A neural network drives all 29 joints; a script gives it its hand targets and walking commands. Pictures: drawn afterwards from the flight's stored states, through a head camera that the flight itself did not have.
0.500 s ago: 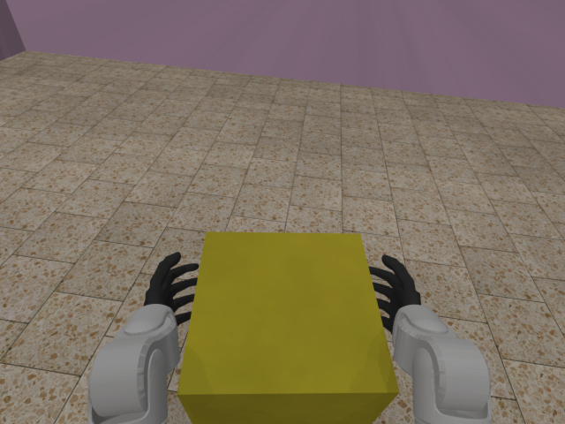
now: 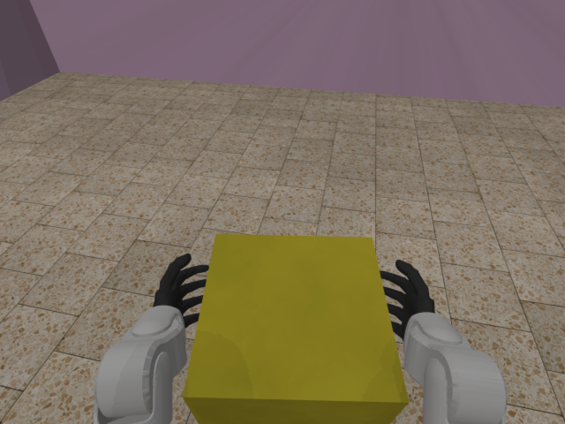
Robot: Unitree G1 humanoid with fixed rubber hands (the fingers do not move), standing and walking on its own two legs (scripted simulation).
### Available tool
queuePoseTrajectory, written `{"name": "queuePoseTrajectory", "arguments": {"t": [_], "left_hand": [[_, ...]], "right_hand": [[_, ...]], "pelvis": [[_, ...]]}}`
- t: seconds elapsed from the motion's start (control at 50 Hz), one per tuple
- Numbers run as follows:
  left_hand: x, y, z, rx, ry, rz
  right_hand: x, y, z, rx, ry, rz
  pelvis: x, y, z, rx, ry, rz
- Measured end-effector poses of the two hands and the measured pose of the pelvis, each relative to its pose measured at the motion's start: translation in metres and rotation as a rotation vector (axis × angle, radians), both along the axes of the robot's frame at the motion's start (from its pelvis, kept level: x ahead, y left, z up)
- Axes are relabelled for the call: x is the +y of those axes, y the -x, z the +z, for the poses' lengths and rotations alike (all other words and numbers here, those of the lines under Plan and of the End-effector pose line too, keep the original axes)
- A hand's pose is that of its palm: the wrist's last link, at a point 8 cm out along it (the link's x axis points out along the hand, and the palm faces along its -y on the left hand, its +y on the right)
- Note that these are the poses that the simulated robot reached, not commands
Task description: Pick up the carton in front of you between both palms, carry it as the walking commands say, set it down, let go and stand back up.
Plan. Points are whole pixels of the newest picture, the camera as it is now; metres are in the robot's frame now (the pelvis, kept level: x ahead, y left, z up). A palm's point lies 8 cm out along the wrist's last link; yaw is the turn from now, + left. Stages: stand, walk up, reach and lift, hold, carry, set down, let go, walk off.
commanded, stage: carry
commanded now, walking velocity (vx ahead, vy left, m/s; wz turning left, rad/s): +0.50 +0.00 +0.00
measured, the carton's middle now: (290, 348) +0.23 +0.00 +0.02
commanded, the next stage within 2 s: none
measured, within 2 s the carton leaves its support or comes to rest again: neither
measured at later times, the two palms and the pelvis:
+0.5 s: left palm (198, 189) +0.54 +0.19 +0.07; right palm (349, 192) +0.52 -0.11 +0.08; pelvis +0.29 +0.05 +0.00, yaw -4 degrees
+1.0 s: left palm (212, 139) +0.69 +0.18 +0.10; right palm (344, 142) +0.67 -0.12 +0.09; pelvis +0.45 +0.03 +0.00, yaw -2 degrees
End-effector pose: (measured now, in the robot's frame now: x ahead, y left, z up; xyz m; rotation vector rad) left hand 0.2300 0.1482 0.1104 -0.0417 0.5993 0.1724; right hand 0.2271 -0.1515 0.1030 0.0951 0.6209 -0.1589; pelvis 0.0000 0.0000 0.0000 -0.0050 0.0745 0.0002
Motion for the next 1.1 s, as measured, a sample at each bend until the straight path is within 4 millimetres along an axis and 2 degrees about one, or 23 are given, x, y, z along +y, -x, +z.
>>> {"name": "queuePoseTrajectory", "arguments": {"t": [0.1, 0.16, 0.28, 0.38, 0.44, 0.5, 0.58, 0.72, 0.84, 0.96, 1.04, 1.1], "left_hand": [[0.003, -0.043, -0.007, 0.072, 0.023, 0.057], [0.005, -0.078, -0.004, 0.065, 0.024, 0.059], [0.010, -0.169, -0.004, 0.014, 0.038, 0.012], [0.025, -0.255, -0.025, -0.009, 0.050, -0.039], [0.033, -0.291, -0.038, 0.072, 0.054, -0.056], [0.037, -0.311, -0.045, 0.144, 0.060, -0.068], [0.041, -0.333, -0.043, 0.150, 0.083, -0.070], [0.044, -0.380, -0.009, -0.005, 0.073, -0.039], [0.033, -0.421, 0.010, -0.049, 0.015, -0.054], [0.029, -0.452, -0.004, 0.036, 0.010, -0.046], [0.029, -0.459, -0.022, 0.097, 0.017, -0.027], [0.030, -0.461, -0.027, 0.105, 0.027, -0.009]], "right_hand": [[0.003, -0.060, 0.000, 0.070, 0.019, 0.052], [0.005, -0.095, 0.002, 0.064, 0.022, 0.054], [0.010, -0.169, 0.003, 0.012, 0.032, 0.004], [0.026, -0.242, -0.011, -0.011, 0.047, -0.045], [0.033, -0.273, -0.023, 0.071, 0.065, -0.054], [0.038, -0.289, -0.027, 0.144, 0.076, -0.065], [0.044, -0.314, -0.018, 0.150, 0.086, -0.052], [0.046, -0.369, 0.011, -0.006, 0.082, -0.022], [0.035, -0.408, 0.015, -0.050, 0.024, -0.036], [0.030, -0.439, -0.002, 0.034, 0.014, -0.032], [0.030, -0.454, -0.015, 0.095, 0.020, -0.014], [0.031, -0.461, -0.018, 0.104, 0.028, 0.003]], "pelvis": [[-0.009, -0.049, 0.014, 0.014, -0.025, -0.006], [-0.008, -0.083, 0.018, 0.017, -0.024, -0.017], [0.007, -0.168, 0.009, 0.002, -0.009, -0.019], [0.032, -0.249, -0.014, -0.032, 0.005, -0.048], [0.042, -0.274, -0.009, -0.032, 0.015, -0.055], [0.048, -0.295, 0.004, -0.030, 0.029, -0.061], [0.051, -0.322, 0.014, -0.026, 0.042, -0.047], [0.047, -0.375, 0.013, -0.052, 0.017, -0.045], [0.042, -0.423, 0.006, -0.057, 0.006, -0.048], [0.037, -0.445, 0.004, -0.028, 0.007, -0.028], [0.033, -0.451, 0.003, -0.012, 0.008, -0.022], [0.030, -0.454, 0.003, -0.005, 0.004, -0.017]]}}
